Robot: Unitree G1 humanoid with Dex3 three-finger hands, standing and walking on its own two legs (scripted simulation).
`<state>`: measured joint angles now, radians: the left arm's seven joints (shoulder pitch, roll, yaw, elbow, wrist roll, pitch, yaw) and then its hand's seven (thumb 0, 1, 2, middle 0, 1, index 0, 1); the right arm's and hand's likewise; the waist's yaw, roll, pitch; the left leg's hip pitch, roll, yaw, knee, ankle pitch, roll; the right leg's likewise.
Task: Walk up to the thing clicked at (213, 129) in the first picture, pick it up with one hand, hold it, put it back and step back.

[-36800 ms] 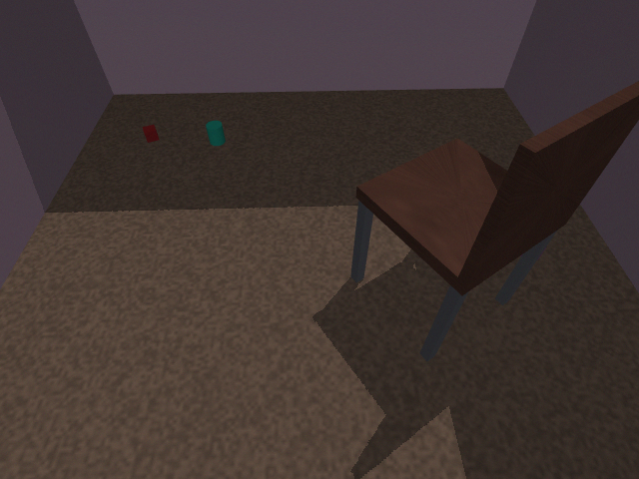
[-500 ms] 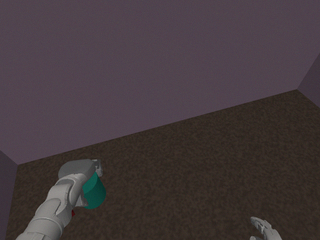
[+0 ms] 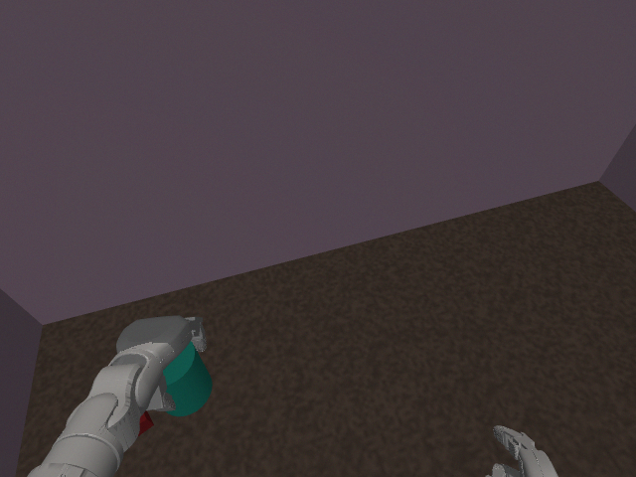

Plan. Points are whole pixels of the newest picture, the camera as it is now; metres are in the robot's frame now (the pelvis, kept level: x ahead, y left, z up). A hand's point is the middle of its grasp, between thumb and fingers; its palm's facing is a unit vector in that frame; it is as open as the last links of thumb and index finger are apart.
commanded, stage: hold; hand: left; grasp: from above
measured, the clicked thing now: (176, 375) +0.29 +0.23 -0.09
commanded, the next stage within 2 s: crouch in 0.26 s
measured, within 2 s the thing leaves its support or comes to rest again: neither
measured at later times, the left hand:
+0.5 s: hand (171, 368) +0.28 +0.22 -0.05, palm faces -0.48 -0.07 -0.87, open 10.6 cm
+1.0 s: hand (205, 384) +0.34 +0.23 -0.26, palm faces -0.43 +0.04 -0.90, open 10.5 cm
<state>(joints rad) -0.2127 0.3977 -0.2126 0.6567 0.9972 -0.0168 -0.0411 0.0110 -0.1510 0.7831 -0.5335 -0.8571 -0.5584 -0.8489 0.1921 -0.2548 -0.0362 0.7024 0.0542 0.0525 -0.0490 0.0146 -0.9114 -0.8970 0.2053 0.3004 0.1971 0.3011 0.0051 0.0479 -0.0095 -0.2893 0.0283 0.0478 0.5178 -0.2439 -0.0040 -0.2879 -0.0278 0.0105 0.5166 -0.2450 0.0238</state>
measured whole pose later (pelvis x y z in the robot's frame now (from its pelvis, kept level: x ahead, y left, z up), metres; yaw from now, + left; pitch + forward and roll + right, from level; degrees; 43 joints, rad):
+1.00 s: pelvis -0.04 +0.01 -0.13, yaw +0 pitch +25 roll -2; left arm -0.61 0.41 -0.10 1.20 1.19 -0.06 0.39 0.01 -0.15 0.77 -0.53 -0.85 -0.58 -0.83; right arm 0.24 -0.28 -0.07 0.75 -0.03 0.02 -0.02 0.01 -0.90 -0.89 0.21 0.30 0.20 0.30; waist -0.13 0.01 -0.16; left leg -1.27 0.05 0.00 1.35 -0.52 0.01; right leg -1.24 -0.02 -0.01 1.31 -0.51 0.03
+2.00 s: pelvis -0.07 +0.00 -0.38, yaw -4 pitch +38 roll -6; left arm -0.98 0.67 0.08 1.41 1.24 -0.14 0.34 0.01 -0.16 0.78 -0.54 -0.85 -0.59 -0.82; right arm 0.20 -0.26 0.02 0.73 -0.12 -0.05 0.12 0.01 -0.91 -0.90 0.21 0.30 0.20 0.30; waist -0.26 0.01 -0.08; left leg -2.18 0.04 -0.10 2.20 -0.69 0.00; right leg -2.12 0.00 -0.04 2.14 -0.69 0.03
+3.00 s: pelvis -0.07 +0.00 -0.45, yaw -7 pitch +35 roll -9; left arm -1.06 0.81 0.11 1.52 1.29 -0.15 0.44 0.01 -0.16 0.78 -0.55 -0.84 -0.60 -0.80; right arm 0.16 -0.29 0.12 0.71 -0.16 -0.08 0.16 0.00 -0.91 -0.89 0.21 0.30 0.20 0.30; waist -0.33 -0.04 0.05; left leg -2.37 0.03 -0.16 2.45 -0.70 0.00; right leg -2.28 0.01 -0.08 2.35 -0.69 0.05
